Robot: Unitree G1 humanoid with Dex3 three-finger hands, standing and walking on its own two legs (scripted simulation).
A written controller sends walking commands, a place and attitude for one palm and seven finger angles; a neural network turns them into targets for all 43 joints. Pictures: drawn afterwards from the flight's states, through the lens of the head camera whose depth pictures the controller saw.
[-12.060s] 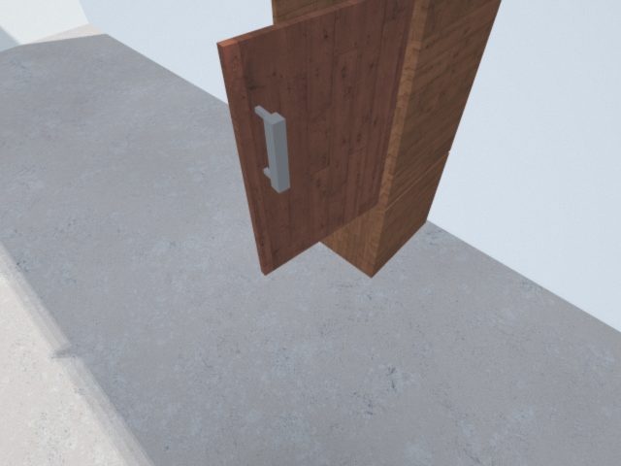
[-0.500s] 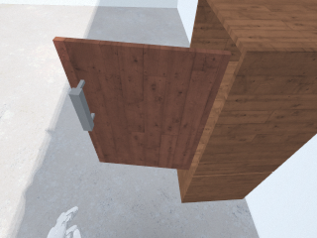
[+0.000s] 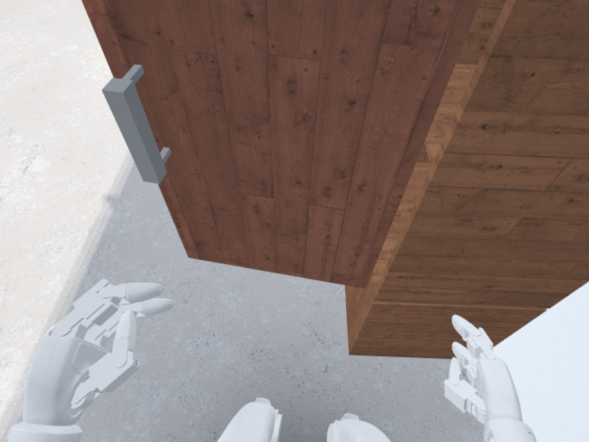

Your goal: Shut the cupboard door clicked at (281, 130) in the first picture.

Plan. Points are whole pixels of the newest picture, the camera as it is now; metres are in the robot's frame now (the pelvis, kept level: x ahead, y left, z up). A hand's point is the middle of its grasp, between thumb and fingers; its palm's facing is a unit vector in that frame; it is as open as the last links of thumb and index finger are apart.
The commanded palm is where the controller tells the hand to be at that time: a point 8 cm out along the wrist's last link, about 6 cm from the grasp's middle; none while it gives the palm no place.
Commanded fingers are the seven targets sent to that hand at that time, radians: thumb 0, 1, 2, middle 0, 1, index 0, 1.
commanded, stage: raise the hand and make a fist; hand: left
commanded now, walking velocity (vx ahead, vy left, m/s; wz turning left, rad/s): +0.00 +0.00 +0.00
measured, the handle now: (145, 126) +0.47 +0.27 +0.15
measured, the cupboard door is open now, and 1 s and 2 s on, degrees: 81 81 81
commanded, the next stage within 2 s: bring the fist close to the handle in 1.30 s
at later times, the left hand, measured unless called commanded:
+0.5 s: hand (130, 303) +0.24 +0.21 +0.10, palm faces -0.13 -0.99 -0.02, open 3.2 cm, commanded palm +0.22 +0.28 +0.12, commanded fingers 0.00 0.90 0.90 -1.23 -1.42 -1.23 -1.42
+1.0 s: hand (91, 244) +0.27 +0.25 +0.17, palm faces -0.06 -1.00 -0.05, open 3.1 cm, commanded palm +0.24 +0.30 +0.16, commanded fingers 0.00 0.90 0.90 -1.30 -1.50 -1.30 -1.50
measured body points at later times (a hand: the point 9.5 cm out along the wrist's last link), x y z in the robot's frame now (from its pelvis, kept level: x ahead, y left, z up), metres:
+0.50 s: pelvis +0.03 +0.05 +0.03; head +0.08 +0.06 +0.48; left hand +0.24 +0.27 +0.11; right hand +0.20 -0.21 -0.03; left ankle +0.04 +0.11 -0.65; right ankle +0.03 -0.06 -0.65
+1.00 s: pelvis +0.03 +0.06 +0.06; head +0.05 +0.07 +0.51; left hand +0.27 +0.30 +0.17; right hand +0.20 -0.17 -0.01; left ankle +0.04 +0.11 -0.65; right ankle +0.03 -0.06 -0.65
